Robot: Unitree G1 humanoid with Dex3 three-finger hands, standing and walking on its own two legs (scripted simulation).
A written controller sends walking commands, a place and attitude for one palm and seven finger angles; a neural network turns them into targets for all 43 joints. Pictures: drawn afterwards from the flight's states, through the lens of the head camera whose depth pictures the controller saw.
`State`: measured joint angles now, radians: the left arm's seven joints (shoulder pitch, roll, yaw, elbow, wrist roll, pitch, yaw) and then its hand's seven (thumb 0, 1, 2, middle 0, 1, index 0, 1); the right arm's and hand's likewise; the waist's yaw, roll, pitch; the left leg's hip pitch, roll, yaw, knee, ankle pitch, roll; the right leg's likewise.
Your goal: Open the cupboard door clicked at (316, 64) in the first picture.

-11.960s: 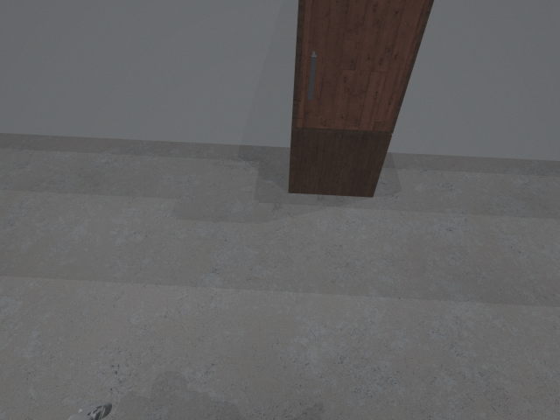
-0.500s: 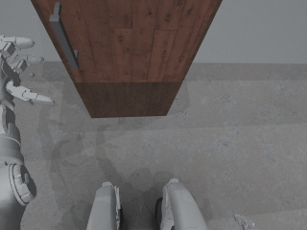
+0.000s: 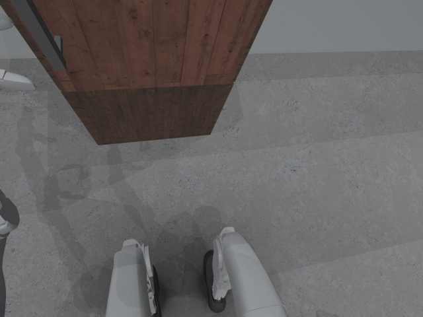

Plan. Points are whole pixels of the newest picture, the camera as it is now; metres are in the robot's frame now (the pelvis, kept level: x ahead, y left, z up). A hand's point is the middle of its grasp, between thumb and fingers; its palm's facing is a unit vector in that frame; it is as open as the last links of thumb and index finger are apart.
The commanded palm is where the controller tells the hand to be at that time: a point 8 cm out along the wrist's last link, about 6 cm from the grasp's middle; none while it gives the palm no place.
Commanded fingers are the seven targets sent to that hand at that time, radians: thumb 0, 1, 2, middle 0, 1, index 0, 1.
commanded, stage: move the hooked fingers beside the handle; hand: left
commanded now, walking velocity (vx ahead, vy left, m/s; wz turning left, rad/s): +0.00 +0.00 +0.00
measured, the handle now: (38, 18) +0.58 +0.22 +0.06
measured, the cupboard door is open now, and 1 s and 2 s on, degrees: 0 0 0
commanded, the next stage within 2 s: slide the fingers in behind the handle in 0.84 s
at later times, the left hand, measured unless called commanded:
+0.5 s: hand out of the picture +0.54 +0.27 +0.06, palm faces +0.07 -1.00 -0.02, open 14.0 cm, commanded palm +0.53 +0.29 +0.06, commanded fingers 0.00 -0.50 0.30 -0.30 -1.20 -0.30 -1.20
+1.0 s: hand out of the picture +0.55 +0.27 +0.05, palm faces +0.05 -1.00 -0.03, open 14.0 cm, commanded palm +0.53 +0.29 +0.05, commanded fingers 0.00 -0.50 0.30 -0.30 -1.20 -0.30 -1.20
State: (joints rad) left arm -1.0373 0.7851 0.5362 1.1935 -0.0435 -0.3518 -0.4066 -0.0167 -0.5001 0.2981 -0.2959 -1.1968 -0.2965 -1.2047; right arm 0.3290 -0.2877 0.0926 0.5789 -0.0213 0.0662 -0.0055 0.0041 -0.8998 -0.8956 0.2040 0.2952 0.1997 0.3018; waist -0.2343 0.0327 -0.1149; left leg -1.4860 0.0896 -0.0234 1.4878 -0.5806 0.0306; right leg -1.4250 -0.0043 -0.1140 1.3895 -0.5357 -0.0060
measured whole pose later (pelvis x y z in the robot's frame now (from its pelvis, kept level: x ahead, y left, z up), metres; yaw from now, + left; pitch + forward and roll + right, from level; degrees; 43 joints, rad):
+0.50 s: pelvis +0.01 +0.01 +0.01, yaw +0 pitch +32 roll -7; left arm -0.96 0.69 0.51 1.15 -0.05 -0.39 -0.36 -0.02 -0.50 0.30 -0.30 -1.20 -0.30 -1.20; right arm 0.32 -0.29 0.07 0.58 -0.03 0.08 0.01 0.00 -0.90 -0.90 0.20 0.30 0.20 0.30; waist -0.22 0.02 -0.13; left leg -1.42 0.08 -0.02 1.44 -0.58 0.04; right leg -1.36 -0.01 -0.11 1.33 -0.53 0.00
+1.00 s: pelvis +0.01 +0.00 +0.00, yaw +0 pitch +33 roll -7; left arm -1.00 0.74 0.51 1.16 -0.05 -0.37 -0.39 -0.02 -0.50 0.30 -0.30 -1.20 -0.30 -1.20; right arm 0.31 -0.28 0.08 0.58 -0.02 0.09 0.00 0.00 -0.90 -0.90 0.20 0.30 0.20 0.30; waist -0.23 0.03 -0.12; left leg -1.47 0.08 -0.03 1.48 -0.59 0.03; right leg -1.40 0.00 -0.12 1.37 -0.54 0.00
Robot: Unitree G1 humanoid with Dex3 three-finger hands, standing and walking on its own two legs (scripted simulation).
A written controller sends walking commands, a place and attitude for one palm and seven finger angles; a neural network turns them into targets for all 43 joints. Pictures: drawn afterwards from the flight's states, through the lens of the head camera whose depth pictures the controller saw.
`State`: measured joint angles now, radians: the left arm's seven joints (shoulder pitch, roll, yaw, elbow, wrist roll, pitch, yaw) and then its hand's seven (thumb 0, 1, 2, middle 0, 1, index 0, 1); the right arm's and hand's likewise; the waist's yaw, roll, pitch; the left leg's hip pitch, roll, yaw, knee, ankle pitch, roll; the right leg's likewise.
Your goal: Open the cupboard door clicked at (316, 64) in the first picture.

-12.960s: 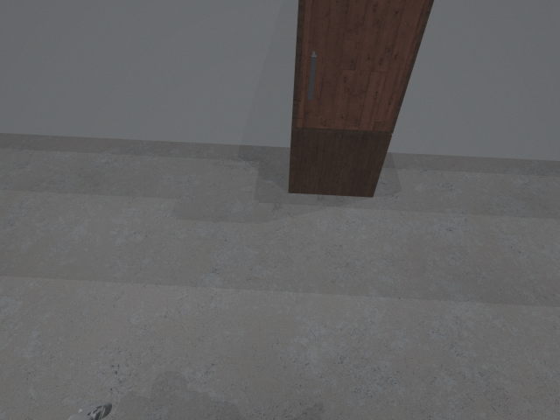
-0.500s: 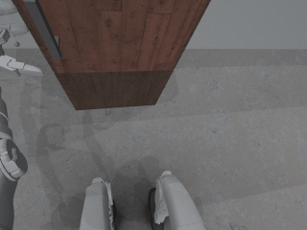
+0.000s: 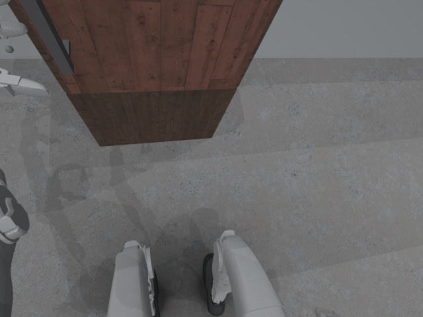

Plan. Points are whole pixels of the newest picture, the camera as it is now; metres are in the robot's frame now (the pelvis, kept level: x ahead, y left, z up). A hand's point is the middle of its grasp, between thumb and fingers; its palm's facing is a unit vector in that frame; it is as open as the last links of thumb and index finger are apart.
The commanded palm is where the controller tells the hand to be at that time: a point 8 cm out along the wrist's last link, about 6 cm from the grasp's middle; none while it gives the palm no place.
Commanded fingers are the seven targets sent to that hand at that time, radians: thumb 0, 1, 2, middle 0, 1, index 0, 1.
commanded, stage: slide the fingers in behind the handle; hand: left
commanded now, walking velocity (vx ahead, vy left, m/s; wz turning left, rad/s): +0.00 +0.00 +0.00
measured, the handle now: (49, 22) +0.58 +0.21 +0.06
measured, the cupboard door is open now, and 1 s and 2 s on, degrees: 0 0 0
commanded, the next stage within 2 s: close the thumb around the handle in 1.54 s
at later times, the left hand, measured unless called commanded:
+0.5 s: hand (33, 53) +0.53 +0.23 +0.05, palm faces +0.05 -1.00 -0.04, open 14.0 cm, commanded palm +0.52 +0.25 +0.05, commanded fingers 0.00 -0.50 0.30 -0.30 -1.20 -0.30 -1.20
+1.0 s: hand (61, 52) +0.53 +0.20 +0.05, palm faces +0.06 -1.00 -0.04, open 14.0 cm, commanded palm +0.51 +0.22 +0.05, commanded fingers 0.00 -0.50 0.30 -0.30 -1.20 -0.30 -1.20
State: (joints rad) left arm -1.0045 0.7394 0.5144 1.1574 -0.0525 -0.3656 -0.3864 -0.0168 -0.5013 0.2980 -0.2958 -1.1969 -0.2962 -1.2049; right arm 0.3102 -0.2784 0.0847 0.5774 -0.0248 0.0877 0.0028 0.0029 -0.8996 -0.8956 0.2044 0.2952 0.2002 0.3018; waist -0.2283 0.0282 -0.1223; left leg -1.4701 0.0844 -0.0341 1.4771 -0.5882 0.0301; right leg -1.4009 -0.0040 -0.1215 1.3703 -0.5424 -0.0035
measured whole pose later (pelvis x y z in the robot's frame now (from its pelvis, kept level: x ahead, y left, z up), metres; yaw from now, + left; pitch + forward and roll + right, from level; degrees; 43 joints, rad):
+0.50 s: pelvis +0.00 +0.00 +0.01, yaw +1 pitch +31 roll -6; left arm -0.95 0.60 0.43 1.13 -0.06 -0.42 -0.28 -0.02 -0.50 0.30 -0.30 -1.20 -0.29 -1.21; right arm 0.32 -0.26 0.06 0.60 -0.03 0.08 0.02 0.00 -0.90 -0.90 0.20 0.30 0.20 0.30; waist -0.20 0.03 -0.14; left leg -1.41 0.07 -0.02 1.43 -0.57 0.03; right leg -1.35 -0.01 -0.11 1.34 -0.54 -0.01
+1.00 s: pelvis +0.00 -0.01 +0.01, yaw +1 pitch +31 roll -4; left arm -0.96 0.54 0.40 1.13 -0.05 -0.45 -0.20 -0.02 -0.50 0.30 -0.30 -1.20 -0.30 -1.22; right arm 0.33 -0.25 0.05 0.61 -0.04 0.08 0.03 0.00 -0.90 -0.90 0.20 0.30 0.20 0.30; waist -0.20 0.04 -0.14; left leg -1.41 0.08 -0.02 1.43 -0.57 0.01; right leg -1.36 -0.01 -0.11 1.35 -0.54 -0.02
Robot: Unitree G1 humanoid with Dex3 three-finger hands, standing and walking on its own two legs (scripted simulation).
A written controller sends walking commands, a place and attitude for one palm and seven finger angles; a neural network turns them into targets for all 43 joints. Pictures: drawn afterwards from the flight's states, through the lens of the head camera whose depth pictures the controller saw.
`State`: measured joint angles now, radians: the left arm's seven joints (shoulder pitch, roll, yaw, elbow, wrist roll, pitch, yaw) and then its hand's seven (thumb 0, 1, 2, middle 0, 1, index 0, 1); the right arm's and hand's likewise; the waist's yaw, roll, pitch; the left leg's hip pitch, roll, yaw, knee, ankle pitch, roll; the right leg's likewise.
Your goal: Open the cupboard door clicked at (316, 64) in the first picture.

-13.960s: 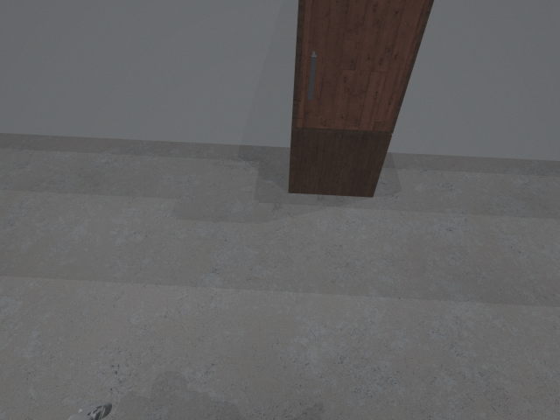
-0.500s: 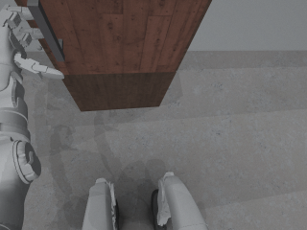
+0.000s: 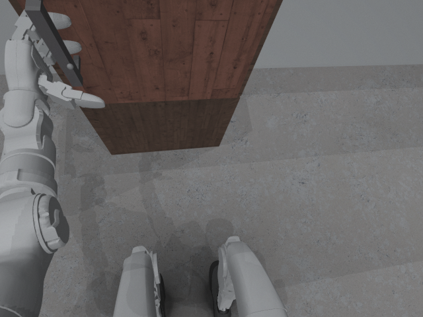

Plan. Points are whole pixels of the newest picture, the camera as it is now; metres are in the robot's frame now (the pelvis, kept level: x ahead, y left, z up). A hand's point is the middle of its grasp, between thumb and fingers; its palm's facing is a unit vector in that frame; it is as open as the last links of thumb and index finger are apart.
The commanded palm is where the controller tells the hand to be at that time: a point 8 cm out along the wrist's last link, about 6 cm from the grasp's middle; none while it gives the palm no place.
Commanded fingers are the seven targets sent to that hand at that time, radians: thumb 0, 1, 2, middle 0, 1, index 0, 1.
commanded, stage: slide the fingers in behind the handle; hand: left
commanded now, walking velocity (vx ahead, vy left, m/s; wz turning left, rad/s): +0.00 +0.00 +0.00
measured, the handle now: (60, 40) +0.58 +0.21 +0.05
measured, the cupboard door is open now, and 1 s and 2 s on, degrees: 0 0 18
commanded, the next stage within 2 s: close the thumb around the handle in 0.54 s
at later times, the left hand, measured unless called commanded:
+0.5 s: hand (78, 66) +0.54 +0.18 +0.04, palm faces +0.05 -1.00 -0.04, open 13.9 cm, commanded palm +0.52 +0.21 +0.04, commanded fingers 0.00 -0.50 0.30 -0.30 -1.20 -0.30 -1.20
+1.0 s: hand (76, 66) +0.54 +0.18 +0.05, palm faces +0.05 -1.00 -0.03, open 10.3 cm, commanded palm +0.51 +0.22 +0.04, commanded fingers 0.00 0.56 0.76 -0.38 -1.31 -0.38 -1.31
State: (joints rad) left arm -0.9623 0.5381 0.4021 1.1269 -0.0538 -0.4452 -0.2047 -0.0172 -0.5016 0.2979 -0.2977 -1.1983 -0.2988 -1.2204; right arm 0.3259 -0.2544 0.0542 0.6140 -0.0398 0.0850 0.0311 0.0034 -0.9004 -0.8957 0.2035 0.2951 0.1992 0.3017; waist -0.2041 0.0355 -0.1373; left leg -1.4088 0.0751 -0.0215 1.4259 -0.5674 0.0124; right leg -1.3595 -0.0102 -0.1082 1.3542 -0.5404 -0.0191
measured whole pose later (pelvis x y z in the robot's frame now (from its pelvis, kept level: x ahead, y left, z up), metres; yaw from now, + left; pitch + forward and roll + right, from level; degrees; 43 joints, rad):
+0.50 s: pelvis +0.00 +0.00 +0.00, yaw +0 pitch +31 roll -4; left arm -0.96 0.51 0.40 1.15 -0.03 -0.48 -0.16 -0.02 -0.50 0.30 -0.31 -1.20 -0.31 -1.21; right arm 0.32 -0.25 0.05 0.60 -0.04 0.09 0.04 0.00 -0.90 -0.90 0.20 0.30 0.20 0.30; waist -0.21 0.04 -0.14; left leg -1.39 0.07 -0.01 1.42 -0.57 0.02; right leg -1.35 -0.01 -0.10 1.35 -0.54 -0.02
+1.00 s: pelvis +0.00 +0.00 +0.00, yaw +0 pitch +30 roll -4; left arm -0.93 0.50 0.41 1.14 -0.04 -0.48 -0.16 -0.01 0.04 0.53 -0.34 -1.26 -0.34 -1.26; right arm 0.32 -0.25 0.05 0.60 -0.04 0.10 0.04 0.00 -0.90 -0.90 0.20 0.30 0.20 0.30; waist -0.21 0.04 -0.14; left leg -1.37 0.07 -0.01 1.41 -0.57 0.02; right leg -1.33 -0.01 -0.09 1.34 -0.54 -0.01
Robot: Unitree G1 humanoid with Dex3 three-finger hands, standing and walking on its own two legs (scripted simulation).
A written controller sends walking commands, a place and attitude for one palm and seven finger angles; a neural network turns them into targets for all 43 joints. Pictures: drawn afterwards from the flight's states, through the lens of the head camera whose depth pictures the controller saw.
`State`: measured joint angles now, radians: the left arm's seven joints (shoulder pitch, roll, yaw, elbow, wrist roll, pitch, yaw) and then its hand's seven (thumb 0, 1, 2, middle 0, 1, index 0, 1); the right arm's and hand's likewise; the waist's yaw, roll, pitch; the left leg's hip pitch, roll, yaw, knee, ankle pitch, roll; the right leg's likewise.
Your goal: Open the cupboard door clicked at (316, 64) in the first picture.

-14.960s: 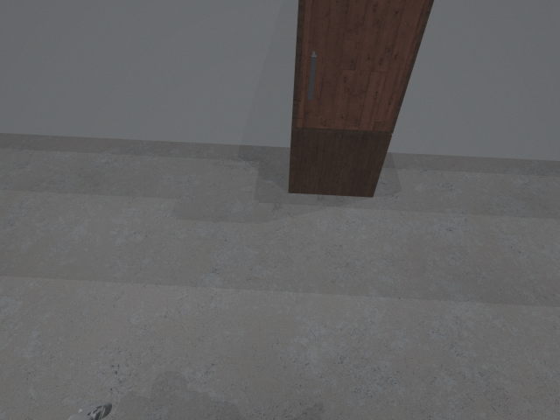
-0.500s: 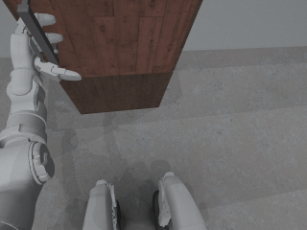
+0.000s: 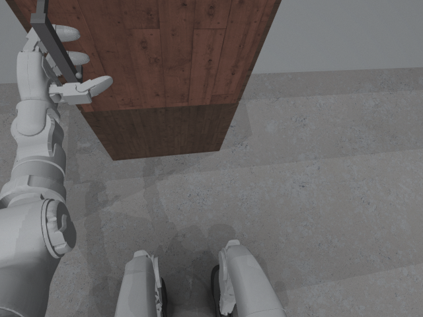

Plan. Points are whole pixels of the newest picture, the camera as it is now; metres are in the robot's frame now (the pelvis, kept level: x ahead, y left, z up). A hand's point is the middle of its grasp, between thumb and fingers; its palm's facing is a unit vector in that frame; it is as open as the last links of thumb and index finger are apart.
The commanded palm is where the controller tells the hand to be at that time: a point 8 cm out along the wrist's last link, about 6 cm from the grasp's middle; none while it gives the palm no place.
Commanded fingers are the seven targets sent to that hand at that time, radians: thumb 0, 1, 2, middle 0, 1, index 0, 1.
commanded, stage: close the thumb around the handle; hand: left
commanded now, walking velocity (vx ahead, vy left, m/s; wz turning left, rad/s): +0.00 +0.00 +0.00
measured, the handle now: (63, 51) +0.58 +0.21 +0.05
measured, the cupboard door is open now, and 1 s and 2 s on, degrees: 0 18 40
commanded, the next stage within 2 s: pull the door open along its arc in 0.34 s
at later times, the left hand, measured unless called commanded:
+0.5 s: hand (80, 76) +0.53 +0.18 +0.04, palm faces +0.05 -1.00 -0.03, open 5.4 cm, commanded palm +0.51 +0.21 +0.04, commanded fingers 0.00 0.90 0.90 -0.40 -1.35 -0.40 -1.35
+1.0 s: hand (103, 131) +0.43 +0.14 +0.04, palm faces +0.25 -0.96 +0.11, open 5.6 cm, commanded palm +0.37 +0.17 +0.04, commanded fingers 0.00 0.90 0.90 -0.40 -1.35 -0.40 -1.35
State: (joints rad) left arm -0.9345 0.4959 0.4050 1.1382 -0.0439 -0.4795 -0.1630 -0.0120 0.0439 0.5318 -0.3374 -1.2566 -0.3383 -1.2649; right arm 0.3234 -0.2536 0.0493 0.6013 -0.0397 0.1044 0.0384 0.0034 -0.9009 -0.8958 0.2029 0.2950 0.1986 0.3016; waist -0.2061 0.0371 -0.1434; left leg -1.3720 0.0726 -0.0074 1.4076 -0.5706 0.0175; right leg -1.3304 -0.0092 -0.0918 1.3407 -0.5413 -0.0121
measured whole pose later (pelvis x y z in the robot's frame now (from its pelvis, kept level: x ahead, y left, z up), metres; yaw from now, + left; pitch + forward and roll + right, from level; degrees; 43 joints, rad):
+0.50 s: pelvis +0.00 +0.00 +0.00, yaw +0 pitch +31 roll -4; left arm -0.94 0.49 0.40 1.14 -0.05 -0.48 -0.16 0.01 0.78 0.85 -0.40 -1.35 -0.37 -1.35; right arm 0.32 -0.25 0.05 0.60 -0.04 0.10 0.04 0.00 -0.90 -0.90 0.20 0.30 0.20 0.30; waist -0.20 0.04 -0.14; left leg -1.38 0.07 -0.01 1.41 -0.57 0.02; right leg -1.34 -0.01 -0.09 1.35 -0.54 -0.01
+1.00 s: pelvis +0.02 +0.00 +0.03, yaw +1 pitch +26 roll -2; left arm -0.39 0.08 0.19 0.64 -0.14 -0.51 0.16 0.00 0.74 0.78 -0.37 -1.35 -0.38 -1.35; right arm 0.27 -0.23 -0.01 0.55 -0.03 0.09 0.07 0.01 -0.90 -0.90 0.20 0.29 0.20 0.30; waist -0.09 0.02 -0.19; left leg -1.18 0.06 0.03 1.28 -0.56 0.01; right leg -1.16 -0.02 -0.06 1.25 -0.54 -0.01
